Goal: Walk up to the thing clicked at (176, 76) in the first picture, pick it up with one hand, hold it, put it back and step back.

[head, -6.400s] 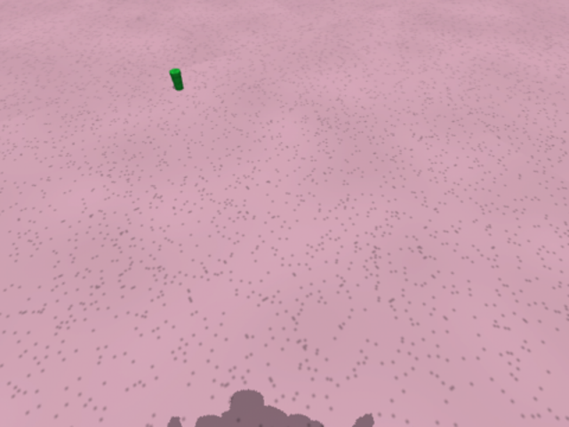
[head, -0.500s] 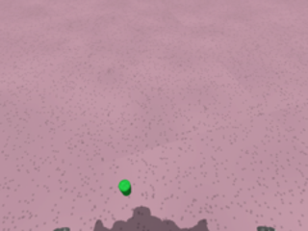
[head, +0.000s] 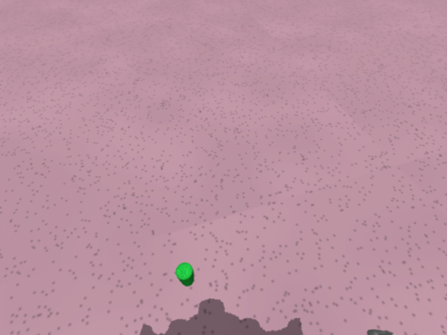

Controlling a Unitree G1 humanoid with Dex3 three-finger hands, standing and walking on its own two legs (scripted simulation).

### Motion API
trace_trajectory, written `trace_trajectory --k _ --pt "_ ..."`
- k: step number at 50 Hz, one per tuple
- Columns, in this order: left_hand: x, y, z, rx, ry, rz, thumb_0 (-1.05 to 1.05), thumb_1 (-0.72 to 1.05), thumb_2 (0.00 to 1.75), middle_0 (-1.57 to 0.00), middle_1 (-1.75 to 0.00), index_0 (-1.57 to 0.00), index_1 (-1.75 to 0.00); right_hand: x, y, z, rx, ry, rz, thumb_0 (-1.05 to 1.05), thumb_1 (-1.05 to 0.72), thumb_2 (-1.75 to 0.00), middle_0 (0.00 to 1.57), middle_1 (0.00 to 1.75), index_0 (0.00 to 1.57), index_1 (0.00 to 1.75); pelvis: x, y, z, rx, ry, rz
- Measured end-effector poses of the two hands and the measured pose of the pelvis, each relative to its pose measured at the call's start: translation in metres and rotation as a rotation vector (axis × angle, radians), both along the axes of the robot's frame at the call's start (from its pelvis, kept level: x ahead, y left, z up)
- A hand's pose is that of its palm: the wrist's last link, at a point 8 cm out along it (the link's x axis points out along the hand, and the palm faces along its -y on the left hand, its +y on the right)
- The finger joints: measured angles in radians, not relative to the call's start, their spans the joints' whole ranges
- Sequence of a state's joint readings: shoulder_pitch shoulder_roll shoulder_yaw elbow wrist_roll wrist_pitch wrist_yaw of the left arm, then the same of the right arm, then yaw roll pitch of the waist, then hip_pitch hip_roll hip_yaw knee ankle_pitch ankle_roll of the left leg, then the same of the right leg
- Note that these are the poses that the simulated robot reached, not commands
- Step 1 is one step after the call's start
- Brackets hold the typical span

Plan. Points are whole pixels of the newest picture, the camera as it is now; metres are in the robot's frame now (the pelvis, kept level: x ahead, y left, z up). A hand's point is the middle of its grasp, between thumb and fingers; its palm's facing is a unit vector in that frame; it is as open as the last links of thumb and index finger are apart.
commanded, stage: stand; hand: left
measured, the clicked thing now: (186, 275) +0.43 +0.20 -0.72
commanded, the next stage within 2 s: none
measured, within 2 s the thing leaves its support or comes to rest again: neither
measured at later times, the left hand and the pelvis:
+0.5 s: hand out of the picture +0.10 +0.24 -0.15, palm faces -0.01 -0.94 -0.35, open 7.3 cm; pelvis +0.02 -0.01 +0.00, yaw +1 degrees
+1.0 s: hand out of the picture +0.10 +0.24 -0.15, palm faces +0.00 -0.94 -0.35, open 7.3 cm; pelvis +0.02 -0.02 +0.00, yaw +1 degrees
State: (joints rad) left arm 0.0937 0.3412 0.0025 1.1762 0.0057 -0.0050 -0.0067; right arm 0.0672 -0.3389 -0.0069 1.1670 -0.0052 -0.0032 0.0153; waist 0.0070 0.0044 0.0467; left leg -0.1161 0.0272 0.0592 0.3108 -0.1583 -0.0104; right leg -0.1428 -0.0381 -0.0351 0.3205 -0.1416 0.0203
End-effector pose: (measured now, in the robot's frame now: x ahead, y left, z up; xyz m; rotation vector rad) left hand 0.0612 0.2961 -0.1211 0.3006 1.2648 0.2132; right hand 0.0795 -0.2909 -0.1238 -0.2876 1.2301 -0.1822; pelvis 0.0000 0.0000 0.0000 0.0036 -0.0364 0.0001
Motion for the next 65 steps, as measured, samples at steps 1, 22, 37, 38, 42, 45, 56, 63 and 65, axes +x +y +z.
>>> trace_trajectory --k 1,22,37,38,42,45,56,63,65 --pt "0.002 0.0 0.0 0.0 -0.004 -0.002 0.0 0.91 0.89 -0.2 -0.3 -0.21 -0.3 0.0 0.0 0.0 -0.001 -0.001 0.0 0.0 -0.91 -0.9 0.21 0.3 0.2 0.3 0.001 0.0 0.0 0.0 0.0 0.001" --pt "0.029 -0.007 0.005 0.008 -0.038 -0.017 0.0 0.9 0.89 -0.2 -0.3 -0.21 -0.3 0.008 -0.012 0.001 -0.012 0.01 0.002 0.0 -0.91 -0.9 0.21 0.3 0.2 0.3 0.015 -0.008 0.001 0.0 0.011 0.01" --pt "0.031 -0.012 0.006 0.015 -0.032 -0.005 0.0 0.9 0.89 -0.2 -0.3 -0.21 -0.3 0.023 -0.017 0.0 -0.01 -0.004 0.014 0.0 -0.91 -0.9 0.21 0.3 0.2 0.3 0.023 -0.015 0.001 -0.001 0.006 0.012" --pt "0.032 -0.012 0.006 0.015 -0.033 -0.003 0.0 0.9 0.89 -0.2 -0.3 -0.21 -0.3 0.024 -0.017 0.001 -0.01 -0.006 0.015 0.0 -0.91 -0.9 0.21 0.3 0.2 0.3 0.023 -0.015 0.001 -0.001 0.006 0.012" --pt "0.032 -0.014 0.006 0.015 -0.036 -0.002 0.0 0.9 0.89 -0.2 -0.3 -0.21 -0.3 0.026 -0.019 0.002 -0.011 -0.013 0.018 0.0 -0.91 -0.9 0.21 0.3 0.2 0.3 0.023 -0.017 0.001 -0.002 0.004 0.012" --pt "0.031 -0.015 0.006 0.014 -0.037 -0.002 0.0 0.9 0.89 -0.2 -0.3 -0.21 -0.3 0.026 -0.02 0.002 -0.013 -0.013 0.02 0.0 -0.91 -0.9 0.21 0.3 0.2 0.3 0.023 -0.018 0.001 -0.002 0.005 0.013" --pt "0.027 -0.017 0.004 0.011 -0.023 0.0 0.0 0.9 0.89 -0.2 -0.3 -0.21 -0.3 0.019 -0.023 0.001 -0.016 0.008 0.019 0.0 -0.91 -0.9 0.21 0.3 0.2 0.3 0.023 -0.02 0.0 -0.003 0.008 0.014" --pt "0.027 -0.016 0.005 0.014 -0.023 0.0 0.0 0.9 0.89 -0.2 -0.3 -0.21 -0.3 0.015 -0.023 0.0 -0.016 0.017 0.018 0.0 -0.91 -0.9 0.21 0.3 0.2 0.3 0.024 -0.02 0.0 -0.002 0.006 0.013" --pt "0.027 -0.016 0.005 0.015 -0.025 0.0 0.0 0.9 0.89 -0.2 -0.3 -0.21 -0.3 0.014 -0.023 0.0 -0.015 0.018 0.019 0.0 -0.91 -0.9 0.21 0.3 0.2 0.3 0.024 -0.02 0.0 -0.002 0.006 0.013"
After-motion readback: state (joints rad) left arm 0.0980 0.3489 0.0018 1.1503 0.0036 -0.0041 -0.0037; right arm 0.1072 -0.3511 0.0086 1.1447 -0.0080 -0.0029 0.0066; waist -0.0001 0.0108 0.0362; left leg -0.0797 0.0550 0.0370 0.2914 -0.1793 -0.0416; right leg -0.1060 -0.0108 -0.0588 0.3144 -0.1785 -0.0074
